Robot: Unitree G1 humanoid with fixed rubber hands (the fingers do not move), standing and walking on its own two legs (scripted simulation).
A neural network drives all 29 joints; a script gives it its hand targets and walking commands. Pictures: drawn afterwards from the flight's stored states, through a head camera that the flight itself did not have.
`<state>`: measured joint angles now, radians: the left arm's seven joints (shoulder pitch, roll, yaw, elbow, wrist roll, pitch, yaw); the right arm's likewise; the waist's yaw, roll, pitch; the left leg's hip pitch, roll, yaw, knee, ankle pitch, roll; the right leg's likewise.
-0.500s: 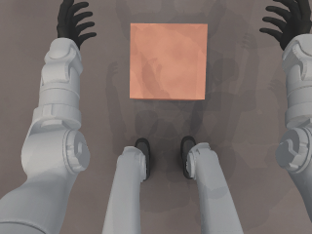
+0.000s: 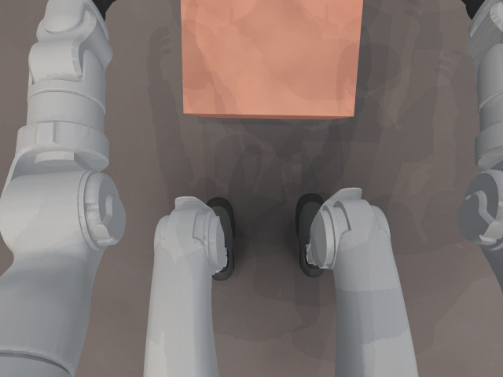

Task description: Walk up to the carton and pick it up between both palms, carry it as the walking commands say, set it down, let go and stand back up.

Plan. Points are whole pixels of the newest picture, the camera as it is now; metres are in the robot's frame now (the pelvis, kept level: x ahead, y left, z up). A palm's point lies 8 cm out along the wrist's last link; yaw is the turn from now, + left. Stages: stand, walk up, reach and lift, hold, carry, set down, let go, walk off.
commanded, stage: reach and lift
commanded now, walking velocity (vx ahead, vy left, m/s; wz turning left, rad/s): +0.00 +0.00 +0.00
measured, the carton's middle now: (268, 43) +0.56 -0.03 -0.36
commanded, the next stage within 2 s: none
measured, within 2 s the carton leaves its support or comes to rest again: neither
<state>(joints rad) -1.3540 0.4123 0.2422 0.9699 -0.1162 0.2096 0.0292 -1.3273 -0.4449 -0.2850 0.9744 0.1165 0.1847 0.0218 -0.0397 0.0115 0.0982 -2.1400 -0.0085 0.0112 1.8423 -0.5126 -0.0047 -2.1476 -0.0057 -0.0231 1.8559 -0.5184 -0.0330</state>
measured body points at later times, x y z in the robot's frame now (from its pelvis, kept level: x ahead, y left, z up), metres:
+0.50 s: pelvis -0.01 +0.00 -0.10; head +0.37 -0.02 +0.14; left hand +0.57 +0.18 -0.27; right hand +0.54 -0.25 -0.27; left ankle +0.11 +0.12 -0.43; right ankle +0.10 -0.11 -0.43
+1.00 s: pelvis -0.01 +0.01 -0.11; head +0.37 -0.01 +0.12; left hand +0.57 +0.18 -0.29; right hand +0.54 -0.25 -0.29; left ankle +0.11 +0.12 -0.43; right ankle +0.10 -0.11 -0.43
